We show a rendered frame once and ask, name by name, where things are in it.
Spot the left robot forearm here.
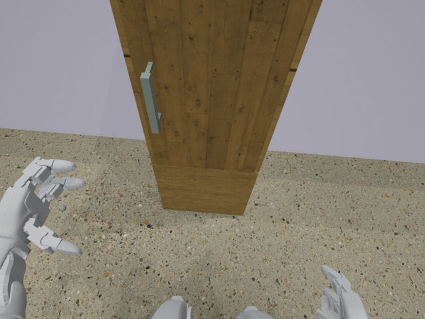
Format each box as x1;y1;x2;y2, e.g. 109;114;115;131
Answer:
0;237;31;319

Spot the right robot hand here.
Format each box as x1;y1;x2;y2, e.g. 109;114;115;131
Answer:
317;265;369;319

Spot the left robot hand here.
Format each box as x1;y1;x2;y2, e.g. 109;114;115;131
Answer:
0;157;86;256

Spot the robot left thigh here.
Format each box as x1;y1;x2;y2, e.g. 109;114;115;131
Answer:
151;300;193;319

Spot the handle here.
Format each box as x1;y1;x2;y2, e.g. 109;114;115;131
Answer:
140;62;161;134

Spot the right robot shin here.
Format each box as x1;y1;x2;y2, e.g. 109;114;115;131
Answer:
244;306;258;312

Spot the cupboard door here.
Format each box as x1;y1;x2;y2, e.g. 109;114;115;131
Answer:
117;0;313;173

